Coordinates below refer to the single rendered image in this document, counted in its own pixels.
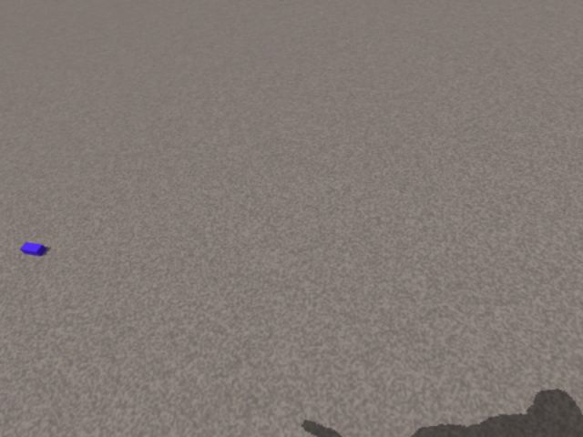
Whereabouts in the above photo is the small box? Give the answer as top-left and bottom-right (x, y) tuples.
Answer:
(20, 242), (46, 256)

